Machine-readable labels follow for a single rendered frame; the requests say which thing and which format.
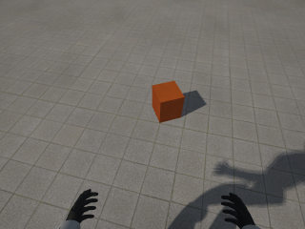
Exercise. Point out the carton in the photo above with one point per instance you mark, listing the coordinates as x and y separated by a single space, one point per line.
167 101

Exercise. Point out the robot left hand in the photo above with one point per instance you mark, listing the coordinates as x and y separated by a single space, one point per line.
78 209

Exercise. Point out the robot right hand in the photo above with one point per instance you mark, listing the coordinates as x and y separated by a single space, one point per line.
241 211

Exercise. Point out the robot left forearm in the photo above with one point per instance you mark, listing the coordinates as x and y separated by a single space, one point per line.
69 224

